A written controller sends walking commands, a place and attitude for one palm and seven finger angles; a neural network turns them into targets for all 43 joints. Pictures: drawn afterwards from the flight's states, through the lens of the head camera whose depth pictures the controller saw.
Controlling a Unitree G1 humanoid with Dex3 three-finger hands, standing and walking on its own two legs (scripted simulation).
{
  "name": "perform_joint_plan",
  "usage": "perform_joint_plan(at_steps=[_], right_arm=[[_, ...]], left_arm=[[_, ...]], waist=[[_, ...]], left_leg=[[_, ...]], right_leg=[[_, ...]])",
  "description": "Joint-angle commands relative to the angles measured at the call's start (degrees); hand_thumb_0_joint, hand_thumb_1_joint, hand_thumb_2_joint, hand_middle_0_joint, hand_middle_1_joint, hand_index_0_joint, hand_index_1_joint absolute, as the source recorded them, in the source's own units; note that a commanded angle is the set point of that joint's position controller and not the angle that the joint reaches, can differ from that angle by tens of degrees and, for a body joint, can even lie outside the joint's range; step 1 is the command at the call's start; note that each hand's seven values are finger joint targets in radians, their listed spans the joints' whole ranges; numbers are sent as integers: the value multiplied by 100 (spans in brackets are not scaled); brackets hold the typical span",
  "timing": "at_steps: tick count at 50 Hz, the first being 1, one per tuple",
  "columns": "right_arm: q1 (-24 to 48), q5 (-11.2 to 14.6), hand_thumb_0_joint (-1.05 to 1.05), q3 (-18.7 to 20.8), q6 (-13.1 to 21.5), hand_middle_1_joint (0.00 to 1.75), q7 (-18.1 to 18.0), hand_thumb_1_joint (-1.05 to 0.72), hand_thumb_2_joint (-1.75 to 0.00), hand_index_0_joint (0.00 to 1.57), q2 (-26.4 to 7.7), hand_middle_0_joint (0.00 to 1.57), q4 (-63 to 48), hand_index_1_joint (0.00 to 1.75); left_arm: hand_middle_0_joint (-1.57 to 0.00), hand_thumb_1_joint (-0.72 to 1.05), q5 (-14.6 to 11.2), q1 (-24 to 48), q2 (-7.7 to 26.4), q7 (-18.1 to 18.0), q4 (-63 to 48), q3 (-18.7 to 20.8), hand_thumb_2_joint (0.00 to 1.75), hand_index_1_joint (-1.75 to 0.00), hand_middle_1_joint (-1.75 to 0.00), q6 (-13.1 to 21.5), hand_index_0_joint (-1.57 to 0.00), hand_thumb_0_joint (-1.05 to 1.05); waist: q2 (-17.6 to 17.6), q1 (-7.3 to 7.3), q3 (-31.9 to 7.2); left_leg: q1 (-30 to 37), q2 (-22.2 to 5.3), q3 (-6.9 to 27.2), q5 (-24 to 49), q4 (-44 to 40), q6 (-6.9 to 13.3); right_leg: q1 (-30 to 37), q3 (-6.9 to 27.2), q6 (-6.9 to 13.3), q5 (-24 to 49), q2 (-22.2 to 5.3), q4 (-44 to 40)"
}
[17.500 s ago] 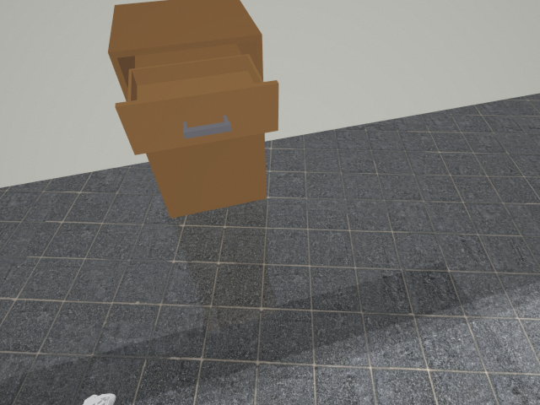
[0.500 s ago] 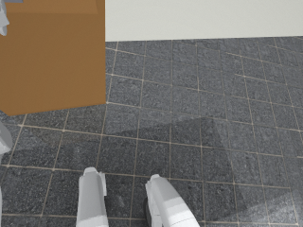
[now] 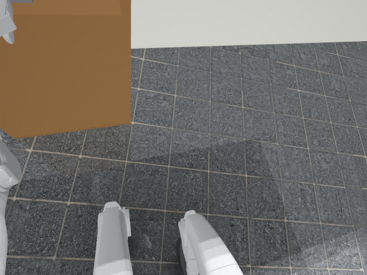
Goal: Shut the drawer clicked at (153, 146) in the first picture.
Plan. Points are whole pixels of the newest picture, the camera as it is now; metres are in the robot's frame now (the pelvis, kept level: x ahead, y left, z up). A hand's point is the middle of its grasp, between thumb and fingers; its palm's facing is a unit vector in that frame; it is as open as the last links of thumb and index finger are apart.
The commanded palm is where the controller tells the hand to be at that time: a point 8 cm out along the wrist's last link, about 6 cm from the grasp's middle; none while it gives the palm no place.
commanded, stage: pull the fist back off the drawer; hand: left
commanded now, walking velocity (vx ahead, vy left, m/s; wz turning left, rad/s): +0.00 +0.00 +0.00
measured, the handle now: out of the picture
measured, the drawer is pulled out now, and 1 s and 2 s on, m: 0.00 0.00 0.00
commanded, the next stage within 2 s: draw the hand back to the body in 0.28 s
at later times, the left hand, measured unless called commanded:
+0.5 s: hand (5, 20) +0.54 +0.27 +0.11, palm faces +0.17 -0.98 -0.05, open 3.3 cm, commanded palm +0.50 +0.29 +0.13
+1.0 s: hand out of the picture +0.37 +0.25 +0.20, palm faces +0.24 -0.95 -0.19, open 3.2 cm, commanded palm +0.33 +0.30 +0.23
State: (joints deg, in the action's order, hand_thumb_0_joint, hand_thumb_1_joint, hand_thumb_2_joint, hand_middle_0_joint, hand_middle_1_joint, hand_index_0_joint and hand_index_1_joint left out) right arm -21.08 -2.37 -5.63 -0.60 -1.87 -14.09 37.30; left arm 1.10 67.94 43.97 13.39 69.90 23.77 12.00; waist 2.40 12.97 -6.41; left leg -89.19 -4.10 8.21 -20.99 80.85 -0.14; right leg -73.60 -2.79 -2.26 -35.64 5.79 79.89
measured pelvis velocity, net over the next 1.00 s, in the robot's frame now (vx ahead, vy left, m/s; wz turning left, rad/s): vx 0.07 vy -0.01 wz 0.10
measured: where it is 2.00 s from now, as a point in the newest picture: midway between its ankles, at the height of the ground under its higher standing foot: (155, 263)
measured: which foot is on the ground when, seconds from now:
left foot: down 0.00-1.00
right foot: down 0.00-1.00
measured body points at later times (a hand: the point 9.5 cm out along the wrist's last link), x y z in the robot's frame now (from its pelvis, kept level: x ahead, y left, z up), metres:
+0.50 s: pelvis +0.04 -0.01 +0.03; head +0.20 +0.04 +0.45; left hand +0.53 +0.32 +0.11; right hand +0.07 -0.27 -0.07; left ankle +0.13 +0.12 -0.57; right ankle +0.03 -0.16 -0.57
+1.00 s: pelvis +0.07 -0.01 +0.12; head +0.08 -0.01 +0.57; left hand +0.35 +0.30 +0.21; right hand +0.27 -0.24 +0.05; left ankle +0.12 +0.12 -0.57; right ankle +0.03 -0.16 -0.57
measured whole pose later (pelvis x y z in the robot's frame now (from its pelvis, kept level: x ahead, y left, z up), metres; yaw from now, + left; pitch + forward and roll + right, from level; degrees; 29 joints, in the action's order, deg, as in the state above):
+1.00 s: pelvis +0.07 -0.01 +0.12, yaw +6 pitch +8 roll -3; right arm -12.3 3.1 -1.2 -1.6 -3.9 -14.4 28.2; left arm -7.7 4.0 20.4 5.2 14.9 13.3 5.0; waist 3.0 1.3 -7.2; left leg -40.5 -2.6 2.9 -18.6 51.0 -0.9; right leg -26.4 0.8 -1.2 -29.9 1.9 48.3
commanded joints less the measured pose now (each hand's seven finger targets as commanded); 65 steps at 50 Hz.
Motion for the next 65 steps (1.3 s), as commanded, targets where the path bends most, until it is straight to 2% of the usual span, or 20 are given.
perform_joint_plan(at_steps=[1,9,12,15,19,22,25,29,33,35,38,40,44,45,46,47,51,54,61,65], right_arm=[[-1089,-3,0,541,0,30,-38,-90,-90,20,-1350,20,-164,30],[-1023,49,0,657,-102,30,55,-90,-90,20,-1265,20,-279,30],[-992,66,0,698,-127,30,77,-90,-90,20,-1243,20,-235,30],[-1009,76,0,673,-129,30,51,-90,-90,20,-1251,20,-172,30],[-971,96,0,702,-171,30,59,-90,-90,20,-1215,20,-173,30],[-880,158,0,822,-232,30,130,-90,-90,20,-1178,20,-461,30],[-759,295,0,882,-250,30,154,-90,-90,20,-1136,20,-705,30],[-542,468,0,907,-164,30,70,-90,-90,20,-1062,20,-851,30],[-362,500,0,864,-21,30,-21,-90,-90,20,-975,20,-882,30],[-264,520,0,857,63,30,-32,-90,-90,20,-922,20,-921,30],[-73,536,0,856,117,30,-45,-90,-90,20,-937,20,-1012,30],[115,571,0,828,169,30,-43,-90,-90,20,-905,20,-1167,30],[561,611,0,761,251,30,-90,-90,-90,20,-884,20,-1466,30],[1020,555,0,737,151,30,-152,-90,-90,20,-783,20,-1621,30],[1111,542,0,706,121,30,-211,-90,-90,20,-715,20,-1723,30],[1163,541,0,690,126,30,-255,-90,-90,20,-700,20,-1763,30],[1399,528,0,614,92,30,-422,-90,-90,20,-677,20,-1746,30],[1545,520,0,569,149,30,-504,-90,-90,20,-640,20,-1713,30],[1702,447,0,492,431,30,-470,-90,-90,20,-571,20,-1612,30],[1814,394,0,527,461,30,-424,-90,-90,20,-583,20,-1555,30]], left_arm=[[-140,90,-171,2568,1224,-175,-1455,246,90,-160,-160,370,-140,0],[-140,90,-333,1614,1057,-91,-2078,396,90,-160,-160,494,-140,0],[-140,90,-391,1588,940,-113,-2233,403,90,-160,-160,604,-140,0],[-140,90,-476,1418,1171,-90,-1891,654,90,-160,-160,666,-140,0],[-140,90,-448,1184,1076,-4,-1795,561,90,-160,-160,768,-140,0],[-140,90,-642,64,889,129,-3032,659,90,-160,-160,883,-140,0],[-140,90,-995,-1202,661,234,-3946,763,90,-160,-160,638,-140,0],[-140,90,-1364,-1958,136,165,-4765,614,90,-160,-160,174,-140,0],[-140,90,-1444,-2487,-389,-54,-5108,262,90,-160,-160,154,-140,0],[-140,90,-1449,-2617,-836,-52,-5432,-184,90,-160,-160,235,-140,0],[-140,90,-1549,-3431,-933,71,-5362,-238,90,-160,-160,218,-140,0],[-140,90,-1664,-3821,-1187,200,-5518,-444,90,-160,-160,142,-140,0],[-140,90,-1824,-4253,-1023,234,-5974,-253,90,-160,-160,-39,-140,0],[-140,90,-932,-4387,-561,-472,-6506,-381,90,-160,-160,-120,-140,0],[-140,90,-866,-4678,-995,-857,-6746,-597,90,-160,-160,-226,-140,0],[-140,90,-869,-4958,-1183,-1069,-6919,-690,90,-160,-160,-321,-140,0],[-140,90,-690,-5330,-980,-1649,-7477,-542,90,-160,-160,-505,-140,0],[-140,90,-620,-5259,-1126,-1870,-7817,-668,90,-160,-160,-541,-140,0],[-140,90,-604,-6750,-1637,-2001,-8829,-968,90,-160,-160,-523,-140,0],[-140,90,-637,-7771,-1391,-1966,-9146,-496,90,-160,-160,-499,-140,0]], waist=[[1771,70,-3011],[1654,-227,-3305],[1566,-175,-3264],[1127,-143,-2961],[1179,-200,-2920],[1678,-742,-4026],[1318,-916,-4222],[598,-820,-3443],[470,-733,-2515],[763,-673,-2201],[555,-809,-1934],[700,-902,-1770],[500,-1087,-1438],[536,-1347,-1576],[564,-1212,-1290],[400,-1216,-1093],[33,-1220,-921],[195,-1212,-672],[406,-1341,-373],[-131,-1487,-10]], left_leg=[[4791,-152,236,-785,-1127,197],[5138,-131,40,12,-1157,185],[5291,-142,50,229,-1161,176],[4768,-99,-116,325,-1038,241],[4764,-97,-245,686,-961,240],[6006,-56,-277,1770,-1259,152],[6327,41,-368,2322,-1494,186],[6108,146,-571,2033,-1863,273],[6238,200,-625,1873,-2239,264],[6519,233,-648,1881,-2383,264],[6690,241,-599,1764,-2671,234],[6788,290,-610,1708,-2827,243],[6734,321,-625,1286,-3189,239],[7248,449,-743,1335,-3447,209],[7346,403,-732,1156,-3662,182],[7261,368,-687,957,-3789,173],[7356,366,-796,677,-4168,238],[7728,348,-753,430,-4496,233],[8309,343,-666,657,-5102,177],[8360,351,-760,899,-5321,185]], right_leg=[[-886,-230,455,413,-84,-1300],[-271,-176,441,771,-64,-1473],[-251,-179,431,912,-54,-1515],[86,-86,395,969,-44,-1629],[248,-42,393,1203,-43,-1656],[1005,-56,473,1965,-36,-1746],[1880,-48,452,2771,7,-2006],[2567,-43,306,3175,-3,-2497],[2781,-44,285,3177,-18,-2847],[2804,-29,308,3152,-34,-3018],[3052,-74,324,3016,-52,-3211],[3244,-73,350,2990,-82,-3324],[3589,-71,327,2731,-130,-3570],[3531,221,454,2659,-234,-3979],[3534,172,426,2500,-236,-4136],[3636,133,416,2343,-254,-4210],[4286,183,356,2177,-314,-4636],[4412,192,353,1882,-332,-4958],[5181,102,391,2142,-379,-5381],[5396,112,339,2364,-344,-5770]])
